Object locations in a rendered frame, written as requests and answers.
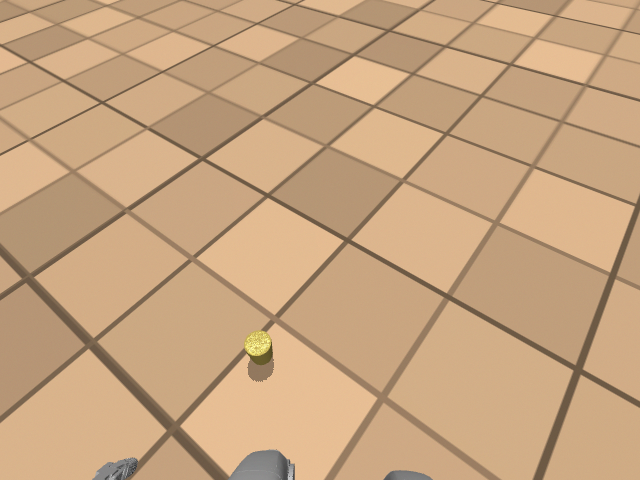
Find cup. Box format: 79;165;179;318
244;330;273;365

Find left robot hand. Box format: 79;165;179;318
92;458;138;480

